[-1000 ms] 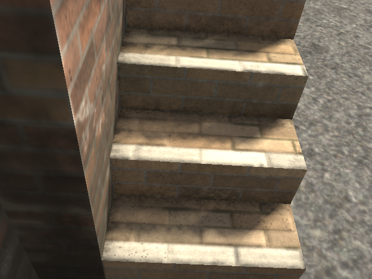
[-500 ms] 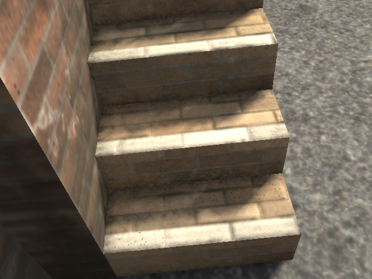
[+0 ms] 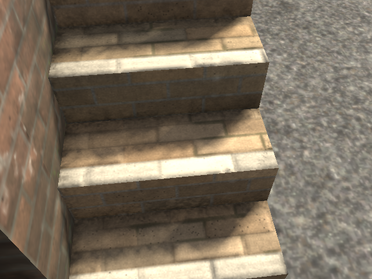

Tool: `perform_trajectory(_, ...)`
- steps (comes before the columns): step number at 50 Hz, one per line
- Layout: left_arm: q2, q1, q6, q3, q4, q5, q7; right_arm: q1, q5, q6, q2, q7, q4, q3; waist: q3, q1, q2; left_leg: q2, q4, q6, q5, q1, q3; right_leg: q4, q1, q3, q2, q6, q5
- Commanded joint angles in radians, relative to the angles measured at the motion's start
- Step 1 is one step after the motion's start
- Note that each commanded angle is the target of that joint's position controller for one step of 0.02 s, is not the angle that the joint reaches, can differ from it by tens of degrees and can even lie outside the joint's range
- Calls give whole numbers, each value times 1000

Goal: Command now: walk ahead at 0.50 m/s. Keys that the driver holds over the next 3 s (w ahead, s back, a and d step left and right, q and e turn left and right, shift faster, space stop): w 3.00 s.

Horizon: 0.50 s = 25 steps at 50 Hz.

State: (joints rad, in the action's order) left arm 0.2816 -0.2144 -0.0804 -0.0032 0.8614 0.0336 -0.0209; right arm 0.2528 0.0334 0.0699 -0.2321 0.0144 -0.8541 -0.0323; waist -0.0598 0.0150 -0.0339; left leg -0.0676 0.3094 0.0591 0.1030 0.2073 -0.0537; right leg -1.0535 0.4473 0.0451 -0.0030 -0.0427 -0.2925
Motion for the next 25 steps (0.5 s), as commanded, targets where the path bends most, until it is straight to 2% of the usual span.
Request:
perform_trajectory(1, 26, -9, 6, 4, -63, 11, -19, 29, -22, 30, -84, 0, 21, -12, 37, -25, 104, 243, -174, 162, -158, 7, 164, 111, 44, -17, -46, 39, 51)
perform_trajectory(3, 7, 57, 7, -5, -87, 7, -20, 14, -32, 42, -108, -1, 26, -16, 17, -26, 109, 228, -191, 139, -141, 102, 126, 281, -59, -37, -47, 47, 121)
perform_trajectory(5, 18, 98, 12, -1, -93, 4, -11, 33, -28, 49, -136, -3, 20, -25, 27, -10, 125, 236, -178, 125, -119, 106, 128, 360, -111, -54, -37, 55, 177)
perform_trajectory(6, 23, 113, 12, 3, -95, 1, -7, 35, -30, 50, -135, -3, 19, -26, 36, -6, 124, 242, -168, 118, -104, 100, 133, 386, -131, -51, -38, 55, 198)
perform_trajectory(7, 12, 54, 12, 3, -73, 3, 1, 55, -36, 43, -132, -6, 5, -31, 64, -23, 166, 259, -154, 126, 22, 121, 140, 366, -199, -53, -48, 42, 190)
perform_trajectory(8, 19, 47, 15, 6, -70, 4, 1, 38, -37, 39, -119, -7, 17, -28, 66, -25, 147, 261, -141, 126, 87, 129, 153, 386, -234, -58, -40, 29, 178)
perform_trajectory(9, 14, 22, 11, 6, -62, 1, 5, 30, -25, 30, -129, -12, 17, -36, 73, -40, 105, 247, -68, 117, 129, 141, 149, 399, -275, -67, -32, 21, 126)
perform_trajectory(10, 10, -12, 7, 9, -49, 11, 10, 34, -19, 22, -116, -12, 17, -33, 63, -54, 63, 232, 16, 114, 130, 149, 144, 445, -304, -86, -11, 11, 50)
perform_trajectory(11, 25, -101, -13, 16, -28, 24, 17, 61, -14, 17, -90, -17, 7, -29, 57, -93, 0, 188, 192, 94, 122, 177, 131, 538, -371, -69, -1, -1, 1)
perform_trajectory(12, 90, -206, -30, 33, -13, 41, 27, 67, -12, 15, -32, -20, 25, -16, 54, -124, -169, 96, 517, 54, 159, 261, 47, 714, -410, 180, -182, -32, -73)
perform_trajectory(13, 232, -256, -14, 73, 0, 24, 32, 148, -25, 11, 37, -23, 59, 6, 106, -80, -364, -9, 773, 18, 436, 507, -25, 860, -517, 551, -378, -137, -45)
perform_trajectory(14, 194, -255, -2, 79, 4, 0, 23, 208, -5, -10, -30, -16, 7, -14, 94, -65, -186, 48, 1001, 17, 408, 548, 65, 854, -475, 607, -378, -192, -103)
perform_trajectory(15, 124, -182, -2, 67, -13, -9, 15, 176, 9, -15, -42, -20, -2, -21, 58, -34, -66, 79, 1120, 18, 320, 581, 86, 819, -417, 508, -331, -195, -145)
perform_trajectory(16, 78, -136, -4, 58, -21, -7, 7, 117, 11, -16, -39, -23, 0, -25, 50, -26, -24, 88, 1216, 11, 264, 610, 75, 801, -377, 404, -287, -184, -72)
perform_trajectory(18, 36, -117, -15, 45, -18, -6, 10, 101, 15, -31, -12, -25, 5, -24, 57, 6, -24, 94, 1321, -3, 204, 599, 49, 774, -301, 252, -220, -160, 173)
perform_trajectory(20, 13, -180, -24, 40, 22, -5, 11, 79, 13, -51, 19, -24, 15, -18, 65, 11, -4, 74, 1404, -12, 180, 632, 40, 746, -276, 192, -200, -171, 331)
perform_trajectory(21, 16, -207, -27, 41, 36, -6, 15, 55, 13, -57, 29, -21, 27, -16, 62, 8, 0, 69, 1422, -17, 168, 663, 40, 743, -279, 179, -199, -178, 359)
perform_trajectory(22, 8, -234, -31, 37, 44, -15, 20, 32, 12, -62, 21, -20, 35, -14, 65, -2, -11, 69, 1408, -20, 138, 678, 55, 759, -288, 167, -198, -178, 315)
perform_trajectory(23, 12, -253, -31, 37, 56, -17, 26, 5, 13, -67, 25, -18, 45, -12, 47, -5, -20, 68, 1396, -24, 116, 710, 57, 771, -291, 172, -201, -183, 298)
perform_trajectory(24, 4, -311, -31, 34, 82, -13, 33, -3, 10, -73, 50, -10, 45, -6, 56, -26, -54, 38, 1538, -24, 144, 766, 35, 767, -316, 192, -216, -217, 289)
perform_trajectory(25, 5, -363, -30, 34, 107, -10, 35, -30, -1, -81, 69, 6, 59, 0, 49, -37, -90, 26, 1692, -16, 213, 865, 32, 774, -360, 227, -239, -250, 233)
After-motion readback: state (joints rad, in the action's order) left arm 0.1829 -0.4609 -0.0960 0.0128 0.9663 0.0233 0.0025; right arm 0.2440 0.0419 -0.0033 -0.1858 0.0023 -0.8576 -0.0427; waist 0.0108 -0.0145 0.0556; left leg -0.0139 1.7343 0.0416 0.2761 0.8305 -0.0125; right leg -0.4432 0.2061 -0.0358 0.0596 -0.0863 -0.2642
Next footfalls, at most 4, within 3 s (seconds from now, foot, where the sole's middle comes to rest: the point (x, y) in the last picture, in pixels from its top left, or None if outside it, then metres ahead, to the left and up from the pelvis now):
0.24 right None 0.20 -0.13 -0.78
0.82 left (163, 249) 0.50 0.09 -0.59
1.34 right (226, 139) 0.78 -0.11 -0.39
1.94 left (137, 50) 0.97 0.17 -0.20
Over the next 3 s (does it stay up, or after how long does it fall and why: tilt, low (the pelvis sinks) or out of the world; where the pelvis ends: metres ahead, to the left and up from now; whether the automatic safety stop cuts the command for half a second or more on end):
stays up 1.29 0.18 0.81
